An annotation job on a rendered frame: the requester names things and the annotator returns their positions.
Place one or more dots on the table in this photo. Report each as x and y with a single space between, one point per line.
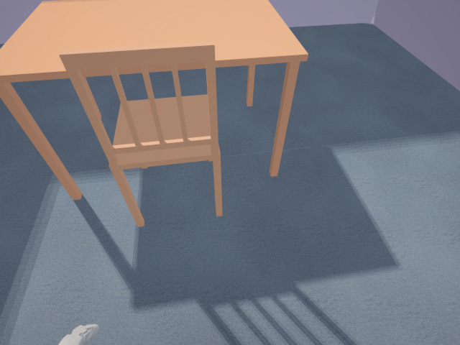
245 32

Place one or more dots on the robot left hand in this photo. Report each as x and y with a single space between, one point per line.
80 335

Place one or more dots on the chair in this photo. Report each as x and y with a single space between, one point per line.
154 131

